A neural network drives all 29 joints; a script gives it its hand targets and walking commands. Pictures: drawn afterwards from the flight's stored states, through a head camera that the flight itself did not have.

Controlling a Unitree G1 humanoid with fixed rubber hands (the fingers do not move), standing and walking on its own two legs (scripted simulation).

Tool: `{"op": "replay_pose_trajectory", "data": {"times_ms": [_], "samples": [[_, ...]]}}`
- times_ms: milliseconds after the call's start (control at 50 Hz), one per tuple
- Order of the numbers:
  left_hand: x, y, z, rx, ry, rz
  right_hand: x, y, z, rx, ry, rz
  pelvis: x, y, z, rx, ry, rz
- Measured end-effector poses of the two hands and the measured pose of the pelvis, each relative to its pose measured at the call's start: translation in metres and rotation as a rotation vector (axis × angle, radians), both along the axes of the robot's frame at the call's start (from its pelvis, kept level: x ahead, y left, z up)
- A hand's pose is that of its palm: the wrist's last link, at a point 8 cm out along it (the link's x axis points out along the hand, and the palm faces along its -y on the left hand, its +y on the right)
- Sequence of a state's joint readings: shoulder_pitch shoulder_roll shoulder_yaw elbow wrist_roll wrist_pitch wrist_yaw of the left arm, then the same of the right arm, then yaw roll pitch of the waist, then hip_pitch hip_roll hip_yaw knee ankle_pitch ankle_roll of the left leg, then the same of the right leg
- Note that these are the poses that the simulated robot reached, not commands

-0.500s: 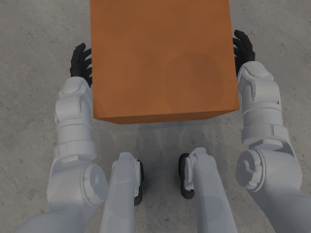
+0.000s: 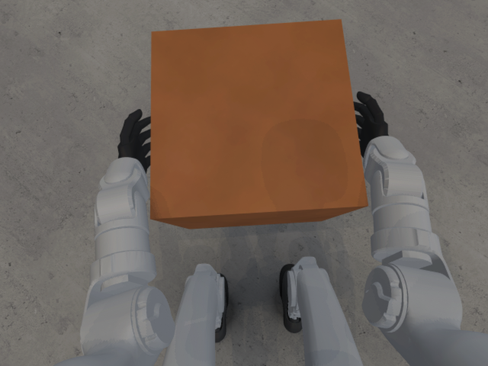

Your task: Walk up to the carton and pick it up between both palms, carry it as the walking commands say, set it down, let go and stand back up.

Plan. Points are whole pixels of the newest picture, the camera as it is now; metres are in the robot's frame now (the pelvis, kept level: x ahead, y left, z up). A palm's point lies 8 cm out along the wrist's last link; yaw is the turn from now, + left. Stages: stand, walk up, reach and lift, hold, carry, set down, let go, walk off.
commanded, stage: reach and lift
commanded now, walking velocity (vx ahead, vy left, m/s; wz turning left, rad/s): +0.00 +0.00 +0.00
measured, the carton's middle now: (251, 143) +0.48 -0.01 -0.13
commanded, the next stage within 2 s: none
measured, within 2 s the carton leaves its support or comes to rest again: neither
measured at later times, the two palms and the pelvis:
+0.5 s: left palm (110, 160) +0.41 +0.19 +0.01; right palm (394, 137) +0.42 -0.20 +0.01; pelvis +0.02 +0.00 +0.07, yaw +0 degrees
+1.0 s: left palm (71, 161) +0.38 +0.19 +0.09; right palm (428, 130) +0.40 -0.19 +0.09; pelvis +0.04 +0.00 +0.12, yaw -1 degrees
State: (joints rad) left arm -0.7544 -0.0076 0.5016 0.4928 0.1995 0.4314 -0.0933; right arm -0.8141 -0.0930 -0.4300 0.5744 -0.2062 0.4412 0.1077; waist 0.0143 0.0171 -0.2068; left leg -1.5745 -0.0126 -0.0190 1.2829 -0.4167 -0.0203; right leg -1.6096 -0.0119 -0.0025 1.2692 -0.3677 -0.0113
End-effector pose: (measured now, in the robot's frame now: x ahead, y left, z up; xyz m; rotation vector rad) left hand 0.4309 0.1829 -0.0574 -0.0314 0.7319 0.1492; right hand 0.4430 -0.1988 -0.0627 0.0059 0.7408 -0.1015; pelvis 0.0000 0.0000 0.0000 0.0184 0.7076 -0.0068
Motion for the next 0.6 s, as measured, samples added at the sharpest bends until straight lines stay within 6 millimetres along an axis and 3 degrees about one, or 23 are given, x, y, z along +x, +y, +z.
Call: {"op": "replay_pose_trajectory", "data": {"times_ms": [600], "samples": [[-0.028, 0.004, 0.087, 0.003, 0.015, -0.009, -0.028, 0.003, 0.088, -0.01, 0.014, 0.009, 0.027, 0.003, 0.079, -0.003, -0.168, -0.009]]}}
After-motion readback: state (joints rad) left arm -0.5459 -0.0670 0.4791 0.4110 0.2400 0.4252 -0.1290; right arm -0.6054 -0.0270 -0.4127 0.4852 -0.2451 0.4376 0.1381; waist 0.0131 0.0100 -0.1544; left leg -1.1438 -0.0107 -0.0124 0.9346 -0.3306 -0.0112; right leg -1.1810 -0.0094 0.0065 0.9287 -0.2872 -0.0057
